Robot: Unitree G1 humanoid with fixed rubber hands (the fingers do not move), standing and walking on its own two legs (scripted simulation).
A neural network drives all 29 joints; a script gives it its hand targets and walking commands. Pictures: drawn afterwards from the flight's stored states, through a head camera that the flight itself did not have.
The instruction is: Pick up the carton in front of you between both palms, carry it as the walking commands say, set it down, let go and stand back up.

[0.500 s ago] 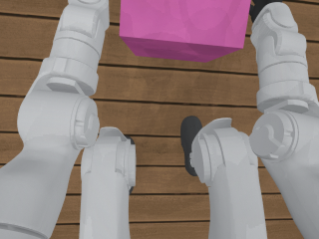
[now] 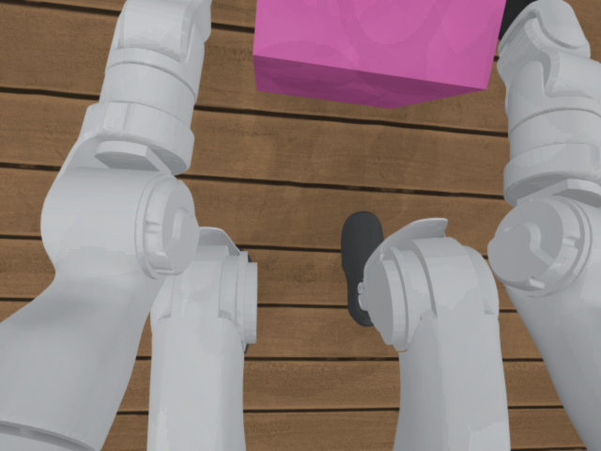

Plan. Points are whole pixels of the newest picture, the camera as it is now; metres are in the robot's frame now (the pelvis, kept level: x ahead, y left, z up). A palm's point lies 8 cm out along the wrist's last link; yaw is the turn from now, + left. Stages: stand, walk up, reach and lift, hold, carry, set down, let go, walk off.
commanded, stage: set down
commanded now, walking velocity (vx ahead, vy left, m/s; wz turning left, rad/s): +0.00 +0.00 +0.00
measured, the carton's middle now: out of the picture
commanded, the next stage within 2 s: let go in 1.40 s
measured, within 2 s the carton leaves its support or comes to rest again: neither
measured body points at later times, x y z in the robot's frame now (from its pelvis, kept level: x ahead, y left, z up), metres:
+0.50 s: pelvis +0.00 -0.01 +0.01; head +0.37 +0.00 +0.25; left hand +0.62 +0.13 -0.14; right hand +0.54 -0.24 -0.15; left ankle +0.08 +0.10 -0.34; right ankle +0.13 -0.13 -0.34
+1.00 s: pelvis +0.01 -0.01 +0.13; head +0.35 -0.01 +0.41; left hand +0.62 +0.14 +0.02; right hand +0.54 -0.25 +0.01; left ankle +0.08 +0.10 -0.34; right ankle +0.13 -0.13 -0.34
